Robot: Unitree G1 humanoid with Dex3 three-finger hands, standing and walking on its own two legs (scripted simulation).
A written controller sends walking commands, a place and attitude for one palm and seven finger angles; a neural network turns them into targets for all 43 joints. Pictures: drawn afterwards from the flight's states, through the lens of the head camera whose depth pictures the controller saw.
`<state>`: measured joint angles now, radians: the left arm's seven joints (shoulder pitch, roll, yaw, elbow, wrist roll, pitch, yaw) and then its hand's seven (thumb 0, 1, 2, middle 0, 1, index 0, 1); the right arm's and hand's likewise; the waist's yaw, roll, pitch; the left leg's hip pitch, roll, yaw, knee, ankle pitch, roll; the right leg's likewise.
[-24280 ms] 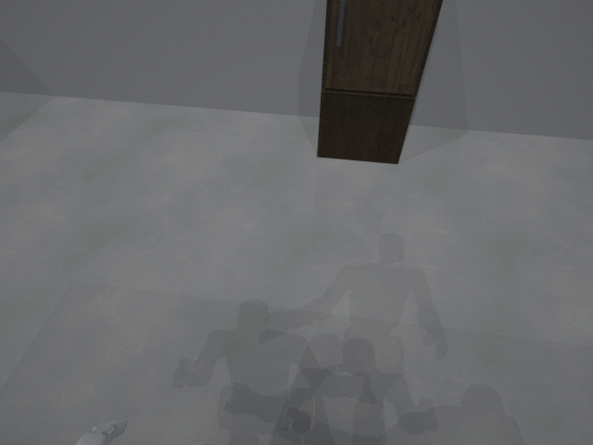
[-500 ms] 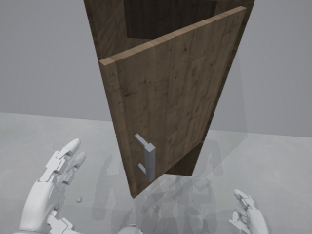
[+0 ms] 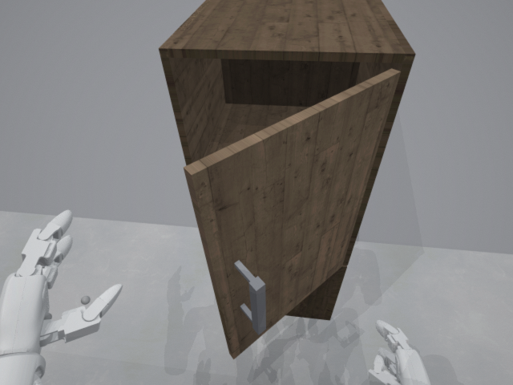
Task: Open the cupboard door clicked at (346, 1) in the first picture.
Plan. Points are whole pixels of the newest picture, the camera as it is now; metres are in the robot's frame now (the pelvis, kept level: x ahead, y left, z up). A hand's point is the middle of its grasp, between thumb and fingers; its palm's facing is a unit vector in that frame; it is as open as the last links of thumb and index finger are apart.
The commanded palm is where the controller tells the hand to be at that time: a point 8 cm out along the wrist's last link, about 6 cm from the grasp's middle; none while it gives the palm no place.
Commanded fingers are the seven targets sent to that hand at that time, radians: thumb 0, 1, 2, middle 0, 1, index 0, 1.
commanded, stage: draw the hand back to the body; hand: left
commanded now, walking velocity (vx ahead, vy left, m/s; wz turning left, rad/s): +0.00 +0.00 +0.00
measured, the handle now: (250, 299) +0.28 +0.05 -0.04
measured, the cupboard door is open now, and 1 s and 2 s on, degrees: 46 46 46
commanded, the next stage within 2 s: step back with the hand held close in 0.56 s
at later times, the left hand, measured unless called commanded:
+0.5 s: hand (77, 282) +0.19 +0.23 +0.16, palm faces +0.42 -0.81 -0.40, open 7.5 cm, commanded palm +0.14 +0.27 +0.19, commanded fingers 0.00 0.90 0.90 -0.20 -0.30 -0.20 -0.30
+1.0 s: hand (79, 288) +0.18 +0.23 +0.16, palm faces +0.29 -0.81 -0.51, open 7.4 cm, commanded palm +0.12 +0.28 +0.19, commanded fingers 0.00 0.90 0.90 -0.20 -0.30 -0.20 -0.30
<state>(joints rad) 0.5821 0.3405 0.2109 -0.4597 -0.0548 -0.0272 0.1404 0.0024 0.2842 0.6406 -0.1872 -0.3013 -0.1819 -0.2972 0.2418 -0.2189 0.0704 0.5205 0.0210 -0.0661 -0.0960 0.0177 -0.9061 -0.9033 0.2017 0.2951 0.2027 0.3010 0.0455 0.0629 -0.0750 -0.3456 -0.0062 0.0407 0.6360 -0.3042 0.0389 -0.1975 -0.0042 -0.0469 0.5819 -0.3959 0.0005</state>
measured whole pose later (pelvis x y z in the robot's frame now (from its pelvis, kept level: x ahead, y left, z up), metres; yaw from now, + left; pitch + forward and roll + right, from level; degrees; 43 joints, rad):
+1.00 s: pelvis -0.03 -0.02 +0.01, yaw -2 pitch +0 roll -1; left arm 0.58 0.41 0.36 -0.49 -0.06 -0.11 0.10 0.02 0.89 0.90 -0.21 -0.30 -0.21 -0.30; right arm 0.15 -0.25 -0.01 0.55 0.02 0.04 -0.09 0.02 -0.91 -0.90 0.20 0.29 0.20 0.30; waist 0.00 0.05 0.05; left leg -0.28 0.03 0.05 0.46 -0.17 0.02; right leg -0.15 0.03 -0.03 0.42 -0.27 -0.02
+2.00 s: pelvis -0.24 +0.02 +0.01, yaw +0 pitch +6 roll -3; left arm 0.60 0.49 0.44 -0.65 -0.08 -0.16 0.15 0.02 0.89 0.90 -0.21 -0.30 -0.21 -0.30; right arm 0.17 -0.15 0.02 0.58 -0.02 -0.11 -0.04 0.01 -0.91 -0.90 0.20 0.30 0.20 0.30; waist -0.03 -0.04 -0.01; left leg -0.50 0.02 0.03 0.28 0.05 0.01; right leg -0.08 0.08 -0.06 0.51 -0.53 -0.03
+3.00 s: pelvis -0.33 -0.01 +0.01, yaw -2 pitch -1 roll +0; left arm 0.59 0.44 0.42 -0.54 -0.03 -0.21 0.16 0.02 0.88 0.90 -0.22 -0.30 -0.21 -0.30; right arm 0.16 -0.21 -0.01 0.58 0.01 -0.11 -0.06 0.02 -0.91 -0.90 0.20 0.29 0.20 0.30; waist -0.01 0.00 0.05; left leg -0.18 0.06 0.03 0.49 -0.30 -0.04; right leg -0.24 0.04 -0.11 0.45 -0.20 -0.07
